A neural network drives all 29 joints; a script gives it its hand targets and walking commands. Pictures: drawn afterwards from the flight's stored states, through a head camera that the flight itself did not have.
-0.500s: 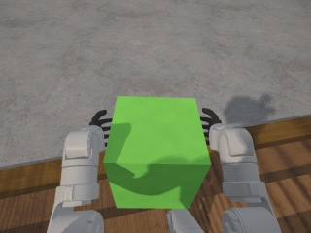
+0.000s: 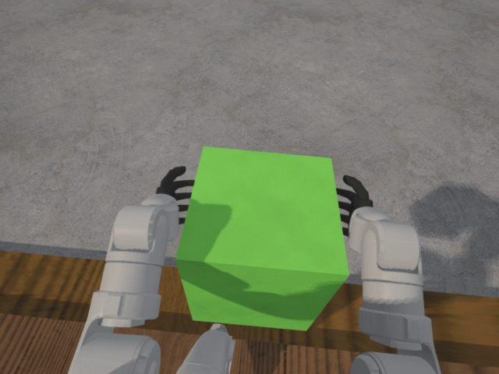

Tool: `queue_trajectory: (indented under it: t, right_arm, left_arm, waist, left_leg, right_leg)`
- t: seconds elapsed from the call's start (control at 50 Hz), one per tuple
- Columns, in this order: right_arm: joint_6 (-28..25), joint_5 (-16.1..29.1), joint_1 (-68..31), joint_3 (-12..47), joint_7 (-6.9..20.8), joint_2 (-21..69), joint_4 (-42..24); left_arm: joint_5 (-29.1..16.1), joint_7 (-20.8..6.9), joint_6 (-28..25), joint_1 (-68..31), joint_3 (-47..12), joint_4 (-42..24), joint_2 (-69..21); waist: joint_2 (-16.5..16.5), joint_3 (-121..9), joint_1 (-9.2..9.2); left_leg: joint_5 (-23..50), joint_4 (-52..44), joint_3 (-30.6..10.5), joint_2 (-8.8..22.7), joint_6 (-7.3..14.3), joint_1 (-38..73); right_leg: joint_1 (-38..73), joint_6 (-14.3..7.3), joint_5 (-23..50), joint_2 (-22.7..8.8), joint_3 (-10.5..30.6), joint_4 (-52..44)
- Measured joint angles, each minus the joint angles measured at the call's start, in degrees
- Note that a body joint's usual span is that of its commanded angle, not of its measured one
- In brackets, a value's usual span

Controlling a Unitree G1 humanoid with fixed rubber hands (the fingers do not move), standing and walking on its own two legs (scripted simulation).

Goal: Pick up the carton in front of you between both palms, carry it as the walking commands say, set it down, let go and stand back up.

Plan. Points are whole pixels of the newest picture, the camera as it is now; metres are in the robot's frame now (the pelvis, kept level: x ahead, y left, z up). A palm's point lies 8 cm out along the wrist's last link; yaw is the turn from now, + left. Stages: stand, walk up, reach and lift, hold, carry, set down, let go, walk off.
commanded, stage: carry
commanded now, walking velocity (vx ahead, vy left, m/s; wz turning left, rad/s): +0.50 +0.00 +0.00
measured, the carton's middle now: (257, 244) +0.33 +0.04 +0.00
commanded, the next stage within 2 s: none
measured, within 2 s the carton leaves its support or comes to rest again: neither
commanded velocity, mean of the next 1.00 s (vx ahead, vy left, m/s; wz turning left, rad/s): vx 0.50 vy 0.00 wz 0.00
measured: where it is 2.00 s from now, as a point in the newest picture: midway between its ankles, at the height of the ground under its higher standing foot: (271, 180)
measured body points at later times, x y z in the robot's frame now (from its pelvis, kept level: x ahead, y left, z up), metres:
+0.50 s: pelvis +0.37 +0.03 -0.14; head +0.41 +0.04 +0.31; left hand +0.74 +0.16 -0.06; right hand +0.72 -0.15 -0.05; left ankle +0.22 +0.08 -0.80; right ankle +0.56 -0.07 -0.84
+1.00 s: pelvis +0.77 +0.03 -0.30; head +0.79 +0.03 +0.15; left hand +1.12 +0.22 -0.20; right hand +1.14 -0.08 -0.20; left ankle +0.94 +0.10 -1.02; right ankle +0.56 -0.03 -0.92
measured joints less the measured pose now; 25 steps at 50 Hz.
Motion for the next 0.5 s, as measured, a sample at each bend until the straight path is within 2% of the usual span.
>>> queue_trajectory:
  t: [0.06, 0.08, 0.1, 0.14, 0.16, 0.18, 0.2, 0.24, 0.32, 0.34, 0.42, 0.5]
  right_arm:
    - [0.2, -0.2, 0.2, 0.1, 0.0, -0.2, -2.9]
    - [0.2, -0.4, -0.1, 0.2, 0.0, -0.1, -3.1]
    - [0.2, -0.6, -0.8, 0.7, 0.0, -0.1, -2.7]
    - [-0.6, -1.3, -2.9, 2.1, -0.6, 0.3, -0.7]
    - [-0.7, -1.3, -3.9, 2.5, -0.8, 0.1, 0.7]
    - [-0.7, -0.8, -4.4, 2.8, -1.0, -0.2, 1.9]
    - [-0.5, -0.2, -4.4, 3.0, -1.1, -0.6, 2.6]
    - [0.3, 1.5, -3.8, 3.4, -1.4, -1.7, 4.1]
    - [0.1, 4.6, -3.1, 4.4, -2.1, -2.8, 6.5]
    - [-0.2, 5.0, -3.2, 4.6, -2.2, -2.9, 6.8]
    - [-1.7, 6.2, -4.5, 5.8, -2.4, -3.1, 7.2]
    - [-2.6, 6.8, -5.9, 6.1, -2.4, -2.8, 6.1]
  left_arm:
    - [-0.5, 0.0, -0.5, -1.1, 0.0, -0.9, -0.1]
    - [-0.6, 0.0, -0.4, -1.6, 0.3, -1.1, 0.1]
    - [-0.8, -0.1, -0.3, -1.8, 0.8, -1.3, 0.5]
    - [-1.0, -0.8, -0.3, -2.5, 1.9, -1.1, 1.9]
    - [-0.7, -1.1, -0.4, -2.6, 2.6, -0.9, 2.0]
    - [-0.3, -1.3, -0.2, -2.6, 3.0, -0.5, 1.9]
    - [0.3, -1.5, 0.3, -2.6, 3.4, 0.0, 1.4]
    - [2.0, -1.6, 1.5, -2.0, 4.1, 0.3, 0.0]
    - [4.7, -1.8, 2.8, 0.8, 5.5, -1.5, -2.1]
    - [5.0, -1.9, 2.9, 1.4, 5.8, -2.3, -2.4]
    - [5.6, -1.9, 2.9, 3.1, 6.6, -6.5, -2.6]
    - [5.8, -1.9, 3.1, 3.7, 6.9, -10.7, -2.5]
  waist:
    - [1.6, -1.2, 0.0]
    - [1.8, -1.8, -0.61]
    - [1.8, -2.4, -1.84]
    - [-0.1, -3.0, -5.25]
    - [0.2, -3.1, -6.59]
    - [0.4, -3.2, -8.28]
    - [0.3, -3.0, -9.81]
    - [0.3, -2.8, -12.03]
    - [-0.3, -1.5, -14.73]
    - [-0.6, -1.1, -15.17]
    - [-1.9, -0.1, -16.8]
    - [-3.9, -1.3, -17.13]
  left_leg:
    - [9.7, -15.0, 2.6, -1.4, 0.5, 6.1]
    - [13.0, -17.8, 4.0, -1.9, 0.9, 8.5]
    - [14.8, -19.5, 5.7, -2.5, 1.8, 11.7]
    - [-2.1, -17.1, 7.4, -4.8, 3.5, 15.7]
    - [-11.4, -14.6, 7.2, -5.3, 4.5, 16.4]
    - [-18.8, -12.8, 6.8, -6.0, 4.7, 16.9]
    - [-21.4, -10.7, 6.8, -6.6, 4.0, 16.7]
    - [-24.3, -7.0, 7.1, -7.2, 4.7, 16.6]
    - [-30.9, -3.9, 7.4, -7.5, 5.5, 19.3]
    - [-32.2, -3.5, 7.3, -7.6, 5.5, 20.2]
    - [-39.3, 0.2, 6.3, -8.0, 5.0, 23.5]
    - [-49.3, 6.3, 5.6, -9.2, 4.5, 28.2]
  right_leg:
    - [3.2, 0.6, -8.1, 0.5, 0.5, 5.1]
    - [4.0, 0.8, -10.6, 0.6, 0.3, 8.4]
    - [4.2, 1.2, -7.6, 0.2, -0.4, 13.7]
    - [-0.2, 0.9, -1.3, -3.6, -2.2, 31.0]
    - [-3.4, 2.2, -0.5, -3.8, -1.7, 37.9]
    - [-6.3, 3.2, 0.4, -3.9, -0.9, 41.2]
    - [-9.3, 3.8, 1.3, -4.1, 0.5, 42.0]
    - [-15.2, 4.5, 5.1, -4.6, 3.2, 37.8]
    - [-22.4, 5.9, 11.9, -6.8, 6.0, 18.9]
    - [-23.7, 5.7, 15.5, -7.2, 6.0, 16.0]
    - [-25.1, 4.5, 38.7, -7.8, 5.4, 0.5]
    - [-18.5, 3.8, 53.2, -6.7, 2.6, -19.2]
